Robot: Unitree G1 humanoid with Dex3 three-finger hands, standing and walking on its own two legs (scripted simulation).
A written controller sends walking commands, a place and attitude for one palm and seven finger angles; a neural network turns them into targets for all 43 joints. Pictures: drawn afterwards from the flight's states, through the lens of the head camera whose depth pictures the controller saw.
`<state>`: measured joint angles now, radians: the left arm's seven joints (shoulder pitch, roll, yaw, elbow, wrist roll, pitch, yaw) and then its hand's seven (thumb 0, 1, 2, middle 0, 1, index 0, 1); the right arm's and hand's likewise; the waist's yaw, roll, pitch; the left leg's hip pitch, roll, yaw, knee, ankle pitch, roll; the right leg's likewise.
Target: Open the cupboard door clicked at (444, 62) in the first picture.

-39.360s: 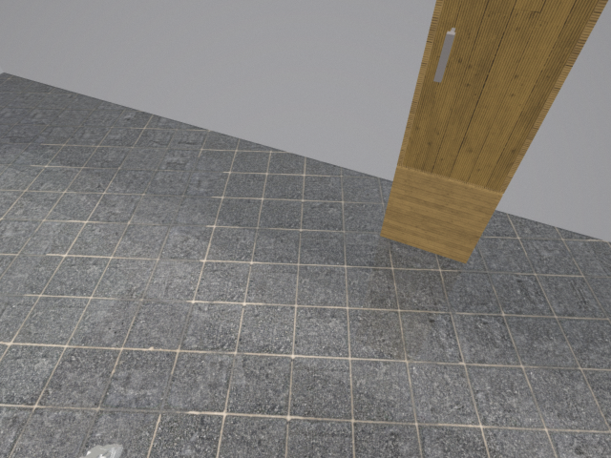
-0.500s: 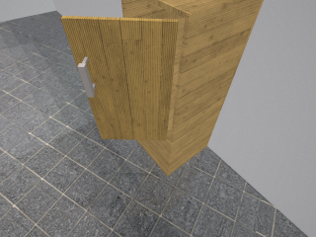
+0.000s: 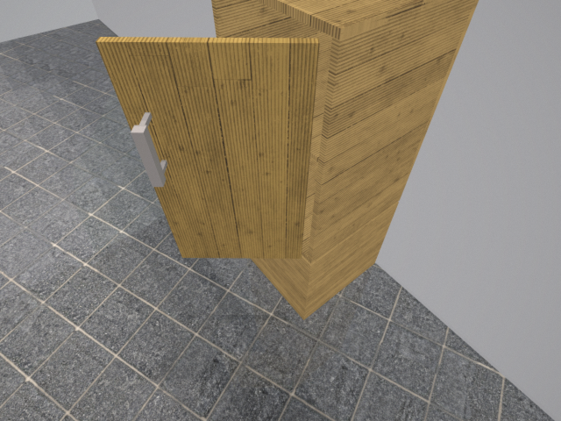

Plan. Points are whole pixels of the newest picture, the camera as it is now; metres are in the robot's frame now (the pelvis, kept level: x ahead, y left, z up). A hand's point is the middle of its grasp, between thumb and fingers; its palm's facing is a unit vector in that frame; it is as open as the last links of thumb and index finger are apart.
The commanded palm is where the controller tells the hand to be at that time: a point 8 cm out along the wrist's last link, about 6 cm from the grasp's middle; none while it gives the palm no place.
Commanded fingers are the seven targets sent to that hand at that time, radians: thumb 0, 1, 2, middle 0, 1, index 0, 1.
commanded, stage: come to a stop and stand still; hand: left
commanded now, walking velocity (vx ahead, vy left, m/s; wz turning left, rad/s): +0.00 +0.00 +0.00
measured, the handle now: (152, 150) +0.54 +0.28 +0.07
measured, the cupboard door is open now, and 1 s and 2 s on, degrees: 51 51 51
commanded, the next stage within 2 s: look again from close up in 1.54 s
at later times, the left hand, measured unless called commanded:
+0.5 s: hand out of the picture +0.03 +0.19 -0.16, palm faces +0.03 -0.97 -0.25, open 7.3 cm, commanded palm none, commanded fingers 0.00 0.90 0.90 -0.20 -0.30 -0.20 -0.30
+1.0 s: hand out of the picture -0.01 +0.22 -0.16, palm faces +0.02 -0.97 -0.24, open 7.4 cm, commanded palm none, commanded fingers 0.00 0.90 0.90 -0.20 -0.30 -0.20 -0.30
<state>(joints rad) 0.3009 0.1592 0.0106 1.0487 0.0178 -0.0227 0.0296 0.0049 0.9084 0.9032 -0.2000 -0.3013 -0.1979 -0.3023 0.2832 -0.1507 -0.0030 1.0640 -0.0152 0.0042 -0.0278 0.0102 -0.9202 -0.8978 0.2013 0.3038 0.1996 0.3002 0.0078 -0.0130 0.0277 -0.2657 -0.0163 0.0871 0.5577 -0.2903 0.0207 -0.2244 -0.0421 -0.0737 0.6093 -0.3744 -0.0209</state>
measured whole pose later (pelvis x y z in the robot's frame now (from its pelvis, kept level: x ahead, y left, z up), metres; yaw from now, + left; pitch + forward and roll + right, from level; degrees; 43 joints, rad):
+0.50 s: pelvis +0.00 -0.01 +0.01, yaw +1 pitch -1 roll +0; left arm 0.29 0.20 0.01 1.00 0.02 -0.03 0.03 0.01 0.91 0.90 -0.20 -0.30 -0.20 -0.30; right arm 0.26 -0.22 -0.02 1.00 -0.03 -0.01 -0.03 0.01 -0.91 -0.90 0.20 0.30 0.20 0.30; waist -0.01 0.01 0.01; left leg -0.24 0.01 0.05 0.53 -0.27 0.01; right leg -0.16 -0.01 -0.11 0.52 -0.34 -0.04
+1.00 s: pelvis -0.05 +0.01 +0.01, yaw +1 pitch -3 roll -1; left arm 0.27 0.25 -0.01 1.03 0.02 0.00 0.01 0.01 0.91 0.90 -0.20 -0.30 -0.20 -0.30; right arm 0.23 -0.24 0.00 1.05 -0.02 0.00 0.00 0.01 -0.90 -0.90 0.20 0.30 0.20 0.30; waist 0.00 -0.02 0.00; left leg -0.22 0.00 0.06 0.43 -0.16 0.04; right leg -0.15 -0.02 -0.10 0.42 -0.22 -0.01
